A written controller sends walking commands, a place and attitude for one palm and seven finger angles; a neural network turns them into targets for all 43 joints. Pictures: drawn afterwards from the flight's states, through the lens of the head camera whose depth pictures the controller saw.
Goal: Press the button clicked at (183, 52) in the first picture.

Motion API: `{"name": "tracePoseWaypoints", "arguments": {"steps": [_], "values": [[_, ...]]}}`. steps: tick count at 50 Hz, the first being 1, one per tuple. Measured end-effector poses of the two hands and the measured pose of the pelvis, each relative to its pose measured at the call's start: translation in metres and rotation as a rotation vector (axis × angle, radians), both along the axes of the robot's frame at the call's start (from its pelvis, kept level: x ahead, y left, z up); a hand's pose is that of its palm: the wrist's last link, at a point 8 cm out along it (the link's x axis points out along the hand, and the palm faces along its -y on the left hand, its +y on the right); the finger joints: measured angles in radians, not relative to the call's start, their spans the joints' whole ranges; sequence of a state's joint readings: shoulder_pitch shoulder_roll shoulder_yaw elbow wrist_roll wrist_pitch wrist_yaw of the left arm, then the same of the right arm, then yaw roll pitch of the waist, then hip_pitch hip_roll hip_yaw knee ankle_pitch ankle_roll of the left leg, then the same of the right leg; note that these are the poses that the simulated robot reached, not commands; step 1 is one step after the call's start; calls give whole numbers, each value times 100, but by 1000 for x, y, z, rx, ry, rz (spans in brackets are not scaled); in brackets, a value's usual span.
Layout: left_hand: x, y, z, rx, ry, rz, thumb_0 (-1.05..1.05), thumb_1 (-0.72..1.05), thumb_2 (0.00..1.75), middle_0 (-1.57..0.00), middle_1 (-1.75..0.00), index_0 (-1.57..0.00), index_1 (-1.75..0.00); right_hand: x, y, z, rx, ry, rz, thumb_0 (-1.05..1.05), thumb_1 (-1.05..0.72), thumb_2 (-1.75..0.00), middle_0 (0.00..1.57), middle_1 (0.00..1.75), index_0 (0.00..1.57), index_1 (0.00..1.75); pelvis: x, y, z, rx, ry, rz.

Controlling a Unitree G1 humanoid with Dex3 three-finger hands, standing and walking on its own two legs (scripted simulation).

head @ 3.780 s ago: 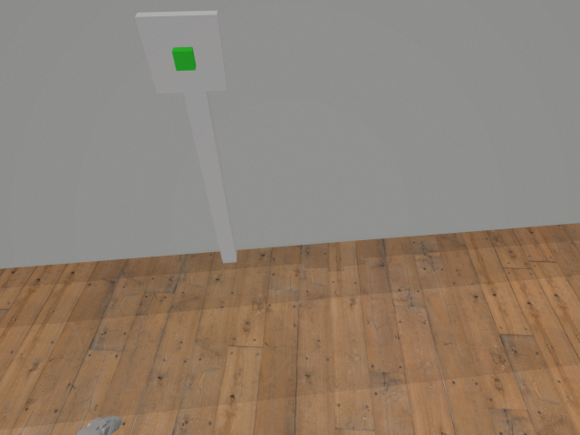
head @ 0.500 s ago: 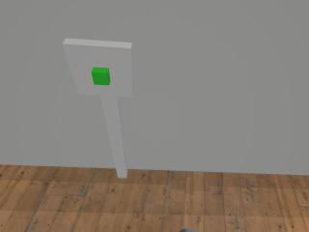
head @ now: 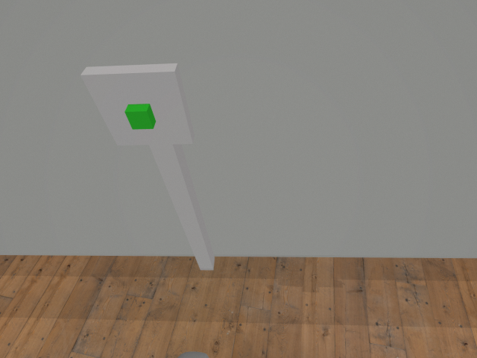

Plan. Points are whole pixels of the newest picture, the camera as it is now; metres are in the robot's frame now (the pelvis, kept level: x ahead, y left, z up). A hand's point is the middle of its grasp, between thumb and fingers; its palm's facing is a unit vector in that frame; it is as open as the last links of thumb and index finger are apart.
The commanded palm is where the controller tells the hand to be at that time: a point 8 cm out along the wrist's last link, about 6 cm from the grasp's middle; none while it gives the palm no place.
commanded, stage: come to a stop and stand still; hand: left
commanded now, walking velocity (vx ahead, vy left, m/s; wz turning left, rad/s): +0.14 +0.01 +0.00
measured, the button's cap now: (141, 115) +0.53 +0.24 +0.12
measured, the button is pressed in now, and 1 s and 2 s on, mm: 0 0 0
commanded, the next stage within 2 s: look again from close up in 1.26 s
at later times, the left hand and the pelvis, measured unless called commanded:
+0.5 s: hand out of the picture -0.05 +0.22 -0.18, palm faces -0.03 -0.99 -0.15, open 7.4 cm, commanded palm none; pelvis -0.03 +0.04 +0.01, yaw -2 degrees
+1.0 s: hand out of the picture +0.01 +0.17 -0.18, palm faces +0.03 -0.98 -0.17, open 7.2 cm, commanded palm none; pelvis +0.01 +0.00 +0.00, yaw +0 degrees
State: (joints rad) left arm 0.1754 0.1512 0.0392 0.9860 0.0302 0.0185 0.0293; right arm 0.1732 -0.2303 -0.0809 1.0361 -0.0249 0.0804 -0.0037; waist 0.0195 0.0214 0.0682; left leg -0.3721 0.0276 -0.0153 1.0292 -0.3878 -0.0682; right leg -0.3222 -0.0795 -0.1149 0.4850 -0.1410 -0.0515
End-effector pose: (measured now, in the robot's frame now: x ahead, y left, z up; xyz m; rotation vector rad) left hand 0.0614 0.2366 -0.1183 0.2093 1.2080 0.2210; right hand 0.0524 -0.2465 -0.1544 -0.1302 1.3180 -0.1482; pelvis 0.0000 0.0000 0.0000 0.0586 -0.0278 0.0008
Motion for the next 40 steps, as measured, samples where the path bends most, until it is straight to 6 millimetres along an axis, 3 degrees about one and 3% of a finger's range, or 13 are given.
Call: {"name": "tracePoseWaypoints", "arguments": {"steps": [4, 7, 10, 15, 21, 25, 32, 35, 40], "values": [[-34, 16, -8, -18, 40, 19, 0, 91, 90, -20, -30, -20, -30, -6, 7, 11, -26, -39, 19, 0, -91, -90, 19, 30, 19, 30, -14, 10, 0, -8, 4, -5], [-60, 31, -19, -39, 81, 34, 0, 91, 90, -20, -30, -20, -30, -22, 19, 18, -51, -60, 19, 0, -91, -90, 19, 30, 19, 30, -23, 23, -2, -29, 9, -12], [-80, 47, -31, -66, 126, 46, 0, 91, 90, -20, -30, -20, -30, -54, 35, 20, -80, -43, -1, 0, -91, -90, 19, 30, 19, 30, -32, 37, -5, -66, 11, -8], [-103, 55, -27, -106, 173, 54, 1, 91, 90, -20, -30, -20, -30, -112, 64, 31, -66, 95, -23, 0, -91, -90, 19, 30, 19, 30, -35, 46, 8, -85, 19, 3], [-122, 49, -29, -127, 269, 21, 0, 91, 90, -20, -30, -20, -30, -148, 84, 31, -38, 172, -91, 0, -91, -90, 20, 30, 20, 30, -33, 47, 8, -63, 39, -24], [-108, 35, -29, -129, 300, -22, 1, 91, 90, -20, -30, -19, -30, -164, 89, 28, -12, 217, -130, 0, -91, -90, 20, 30, 20, 30, -29, 40, 7, -57, 43, -31], [-50, 6, -27, -69, 179, -61, 2, 94, 90, -20, -30, -20, -30, -176, 74, 6, 58, 301, -162, 0, -91, -90, 20, 30, 20, 30, -18, 14, -4, -52, 37, -32], [-35, -2, -21, -55, 113, -44, 2, 95, 90, -20, -30, -20, -30, -160, 63, 2, 66, 296, -129, 0, -91, -90, 20, 30, 20, 30, -12, 6, -3, -62, 28, -1], [-30, -7, -23, -58, 77, -11, 1, 96, 90, -20, -30, -20, -30, -112, 44, -2, 30, 201, -78, 0, -91, -90, 20, 30, 19, 30, -7, 1, -4, -74, 4, 13]]}}
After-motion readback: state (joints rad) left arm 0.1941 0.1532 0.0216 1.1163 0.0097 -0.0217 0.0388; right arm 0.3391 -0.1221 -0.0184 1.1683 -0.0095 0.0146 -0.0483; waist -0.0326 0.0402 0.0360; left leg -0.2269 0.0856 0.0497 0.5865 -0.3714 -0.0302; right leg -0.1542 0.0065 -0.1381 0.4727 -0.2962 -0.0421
